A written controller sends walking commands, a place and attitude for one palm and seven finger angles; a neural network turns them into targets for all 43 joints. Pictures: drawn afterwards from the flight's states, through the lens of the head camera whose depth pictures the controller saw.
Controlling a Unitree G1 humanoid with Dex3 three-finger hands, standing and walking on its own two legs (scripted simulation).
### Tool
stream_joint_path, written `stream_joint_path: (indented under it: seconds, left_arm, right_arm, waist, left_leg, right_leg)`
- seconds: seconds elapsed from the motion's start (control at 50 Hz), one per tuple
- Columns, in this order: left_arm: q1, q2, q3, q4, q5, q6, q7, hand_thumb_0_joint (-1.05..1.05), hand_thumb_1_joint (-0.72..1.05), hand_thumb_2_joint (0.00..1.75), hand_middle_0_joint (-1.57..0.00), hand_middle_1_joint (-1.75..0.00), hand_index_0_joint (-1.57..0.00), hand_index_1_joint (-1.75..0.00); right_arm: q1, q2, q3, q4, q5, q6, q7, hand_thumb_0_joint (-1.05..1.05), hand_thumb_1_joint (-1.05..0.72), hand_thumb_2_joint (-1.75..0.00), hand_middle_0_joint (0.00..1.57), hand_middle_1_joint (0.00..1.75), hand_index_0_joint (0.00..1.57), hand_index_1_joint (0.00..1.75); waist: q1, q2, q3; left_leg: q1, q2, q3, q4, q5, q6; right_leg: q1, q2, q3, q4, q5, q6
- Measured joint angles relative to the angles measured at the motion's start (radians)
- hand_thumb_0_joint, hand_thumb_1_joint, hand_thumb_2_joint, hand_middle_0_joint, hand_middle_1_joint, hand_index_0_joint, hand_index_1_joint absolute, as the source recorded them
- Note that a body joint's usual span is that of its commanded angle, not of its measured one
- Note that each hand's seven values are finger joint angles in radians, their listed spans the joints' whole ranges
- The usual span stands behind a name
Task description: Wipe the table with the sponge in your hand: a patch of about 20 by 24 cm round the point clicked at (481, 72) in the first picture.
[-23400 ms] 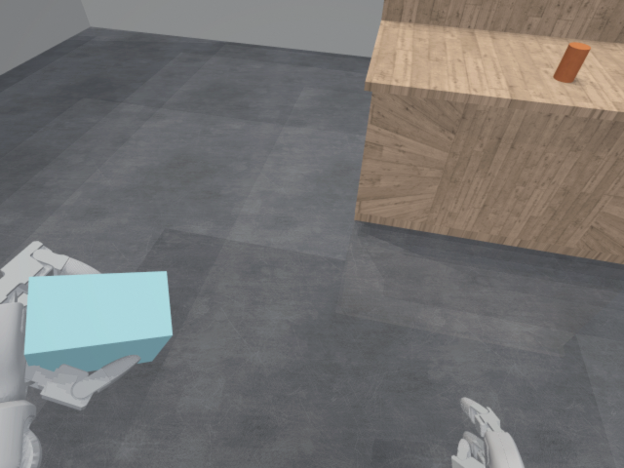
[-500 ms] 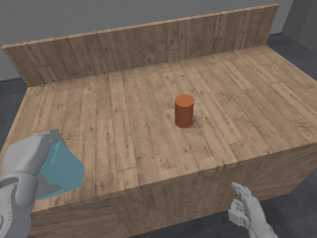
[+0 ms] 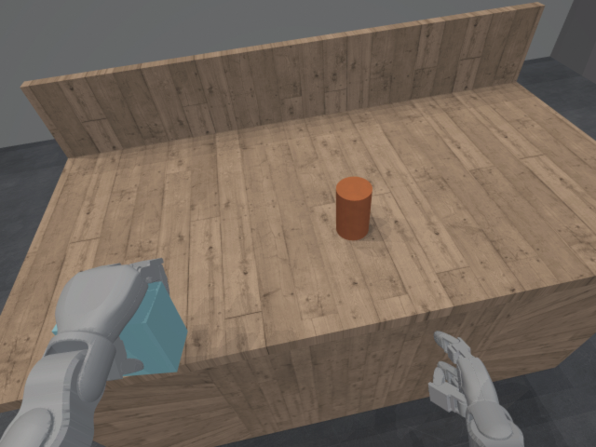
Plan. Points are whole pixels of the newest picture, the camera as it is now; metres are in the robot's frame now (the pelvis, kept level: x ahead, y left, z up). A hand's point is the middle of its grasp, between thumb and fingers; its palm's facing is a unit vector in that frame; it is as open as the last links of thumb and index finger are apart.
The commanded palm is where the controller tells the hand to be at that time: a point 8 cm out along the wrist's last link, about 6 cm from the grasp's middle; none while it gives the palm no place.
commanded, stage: turn the palm down, sponge in hand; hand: left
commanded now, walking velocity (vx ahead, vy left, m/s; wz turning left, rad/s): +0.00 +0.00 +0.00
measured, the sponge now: (132, 338) +0.21 +0.27 +0.04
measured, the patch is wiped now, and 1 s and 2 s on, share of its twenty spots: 0.00 0.00 0.00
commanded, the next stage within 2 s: move the sponge above the wiping area in 0.20 s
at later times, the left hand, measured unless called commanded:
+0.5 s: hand (148, 295) +0.24 +0.23 +0.11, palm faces +0.05 -0.01 -1.00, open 10.3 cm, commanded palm +0.21 +0.26 +0.18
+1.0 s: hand (120, 261) +0.27 +0.28 +0.13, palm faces +0.22 -0.01 -0.98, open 10.3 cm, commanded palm +0.22 +0.28 +0.16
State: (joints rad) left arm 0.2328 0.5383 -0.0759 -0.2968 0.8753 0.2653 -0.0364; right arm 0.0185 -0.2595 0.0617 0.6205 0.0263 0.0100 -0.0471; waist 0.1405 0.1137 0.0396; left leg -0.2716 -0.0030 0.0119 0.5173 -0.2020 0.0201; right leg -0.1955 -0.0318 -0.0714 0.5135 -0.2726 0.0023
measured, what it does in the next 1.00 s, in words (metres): stands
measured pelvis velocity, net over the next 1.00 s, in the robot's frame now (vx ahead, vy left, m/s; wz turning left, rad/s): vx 0.02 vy -0.01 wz -0.03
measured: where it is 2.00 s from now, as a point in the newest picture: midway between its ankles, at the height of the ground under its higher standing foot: outside the picture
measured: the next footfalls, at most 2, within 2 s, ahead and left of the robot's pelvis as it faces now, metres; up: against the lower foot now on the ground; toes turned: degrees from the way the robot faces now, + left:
none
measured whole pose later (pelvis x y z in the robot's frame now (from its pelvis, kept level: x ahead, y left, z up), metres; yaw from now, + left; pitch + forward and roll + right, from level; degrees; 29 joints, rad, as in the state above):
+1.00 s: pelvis +0.02 -0.01 +0.00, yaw -2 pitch +0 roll -1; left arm 0.17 0.55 0.08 -0.22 0.87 0.15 0.16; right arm 0.05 -0.24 0.00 0.66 0.03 0.00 -0.04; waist 0.15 0.10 0.00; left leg -0.28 0.03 0.02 0.52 -0.24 0.00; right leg -0.20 0.00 -0.05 0.49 -0.29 -0.01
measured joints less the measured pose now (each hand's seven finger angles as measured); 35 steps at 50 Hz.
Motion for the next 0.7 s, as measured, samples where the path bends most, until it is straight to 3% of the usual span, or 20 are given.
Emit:
stream_joint_path:
  seconds: [0.08, 0.16, 0.24, 0.32, 0.42, 0.48, 0.52, 0.6, 0.66, 0.7]
  left_arm:
    - [-0.001, 0.060, 0.034, -0.034, 0.013, -0.077, 0.063, 0.00, -0.54, 1.03, -0.71, -1.31, -0.74, -1.29]
    - [-0.073, 0.050, 0.131, 0.013, -0.034, -0.029, 0.131, 0.00, -0.54, 1.03, -0.71, -1.31, -0.74, -1.29]
    - [-0.118, 0.012, 0.179, 0.069, -0.062, 0.078, 0.103, 0.00, -0.54, 1.03, -0.71, -1.31, -0.74, -1.29]
    - [-0.066, -0.023, 0.112, 0.064, -0.065, 0.102, 0.030, 0.00, -0.54, 1.03, -0.70, -1.31, -0.74, -1.29]
    - [0.014, 0.003, 0.008, 0.013, -0.002, -0.016, -0.018, 0.00, -0.53, 1.02, -0.71, -1.31, -0.74, -1.29]
    - [0.039, 0.043, 0.043, -0.020, 0.005, -0.094, 0.049, 0.00, -0.53, 1.03, -0.71, -1.31, -0.74, -1.29]
    - [0.034, 0.050, 0.096, -0.020, -0.012, -0.103, 0.109, 0.00, -0.53, 1.03, -0.71, -1.31, -0.74, -1.29]
    - [-0.025, 0.042, 0.194, 0.052, -0.052, -0.010, 0.165, 0.00, -0.53, 1.03, -0.71, -1.31, -0.74, -1.29]
    - [-0.058, 0.039, 0.226, 0.133, -0.071, 0.070, 0.122, 0.00, -0.53, 1.03, -0.71, -1.31, -0.74, -1.29]
    - [-0.059, 0.035, 0.205, 0.163, -0.076, 0.098, 0.072, 0.00, -0.53, 1.02, -0.71, -1.31, -0.74, -1.29]
  right_arm:
    - [0.005, 0.009, -0.011, 0.020, -0.010, -0.004, 0.004, 0.02, -0.90, -0.89, 0.20, 0.30, 0.20, 0.30]
    - [-0.001, 0.014, -0.019, 0.047, 0.003, 0.007, 0.018, 0.02, -0.90, -0.89, 0.20, 0.30, 0.20, 0.30]
    - [-0.009, 0.000, -0.013, 0.041, 0.022, 0.015, 0.022, 0.02, -0.90, -0.89, 0.20, 0.30, 0.20, 0.30]
    - [-0.008, -0.022, -0.015, 0.006, 0.029, 0.002, 0.013, 0.02, -0.90, -0.89, 0.20, 0.30, 0.20, 0.30]
    - [0.007, -0.029, -0.025, -0.002, 0.000, -0.010, -0.001, 0.02, -0.90, -0.89, 0.20, 0.30, 0.20, 0.30]
    - [0.025, -0.018, -0.038, 0.010, -0.009, -0.012, -0.002, 0.02, -0.90, -0.89, 0.20, 0.30, 0.20, 0.30]
    - [0.034, -0.010, -0.049, 0.021, -0.003, -0.008, 0.005, 0.02, -0.90, -0.89, 0.20, 0.30, 0.20, 0.30]
    - [0.032, -0.009, -0.051, 0.048, 0.013, 0.015, 0.016, 0.02, -0.90, -0.89, 0.20, 0.30, 0.20, 0.30]
    - [0.022, -0.020, -0.041, 0.049, 0.028, 0.020, 0.010, 0.02, -0.90, -0.89, 0.20, 0.30, 0.20, 0.30]
    - [0.023, -0.032, -0.039, 0.033, 0.034, 0.012, 0.001, 0.02, -0.90, -0.89, 0.20, 0.30, 0.20, 0.30]
  waist:
    - [0.019, -0.002, -0.002]
    - [0.022, 0.004, -0.019]
    - [0.001, 0.012, -0.028]
    - [-0.021, 0.022, -0.016]
    - [-0.015, 0.007, -0.005]
    - [0.001, -0.003, -0.011]
    - [0.009, -0.004, -0.017]
    - [0.004, -0.001, -0.032]
    - [-0.014, 0.003, -0.029]
    - [-0.025, 0.007, -0.022]
  left_leg:
    - [0.022, 0.019, -0.001, 0.001, -0.011, -0.014]
    - [0.037, 0.031, -0.004, -0.016, -0.006, -0.026]
    - [0.037, 0.028, -0.008, -0.036, 0.007, -0.031]
    - [0.028, 0.025, -0.007, -0.040, 0.010, -0.030]
    - [0.028, 0.029, 0.002, -0.030, -0.002, -0.033]
    - [0.036, 0.042, 0.007, -0.022, -0.016, -0.040]
    - [0.043, 0.050, 0.010, -0.018, -0.023, -0.044]
    - [0.047, 0.051, 0.008, -0.023, -0.025, -0.047]
    - [0.040, 0.043, 0.004, -0.027, -0.019, -0.043]
    - [0.030, 0.035, -0.002, -0.028, -0.015, -0.038]
  right_leg:
    - [0.027, 0.020, 0.001, -0.016, 0.001, -0.013]
    - [0.042, 0.032, -0.001, -0.036, 0.007, -0.022]
    - [0.035, 0.031, -0.005, -0.038, 0.007, -0.026]
    - [0.019, 0.027, -0.005, -0.025, 0.001, -0.027]
    - [0.010, 0.030, 0.006, -0.006, -0.013, -0.032]
    - [0.021, 0.043, 0.012, -0.011, -0.016, -0.039]
    - [0.030, 0.051, 0.015, -0.019, -0.015, -0.042]
    - [0.036, 0.052, 0.014, -0.026, -0.016, -0.040]
    - [0.028, 0.045, 0.009, -0.022, -0.017, -0.036]
    - [0.019, 0.037, 0.003, -0.017, -0.019, -0.033]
